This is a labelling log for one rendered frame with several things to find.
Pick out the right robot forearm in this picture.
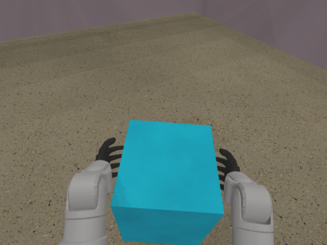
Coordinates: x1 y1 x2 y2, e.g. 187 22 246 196
224 171 274 245

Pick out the robot left hand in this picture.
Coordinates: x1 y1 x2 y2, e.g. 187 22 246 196
96 137 124 178

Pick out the left robot forearm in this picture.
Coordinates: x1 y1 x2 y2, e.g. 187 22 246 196
59 160 113 245

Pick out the carton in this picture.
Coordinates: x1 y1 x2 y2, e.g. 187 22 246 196
110 120 224 245

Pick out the robot right hand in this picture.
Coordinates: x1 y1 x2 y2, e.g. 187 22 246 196
216 149 240 190

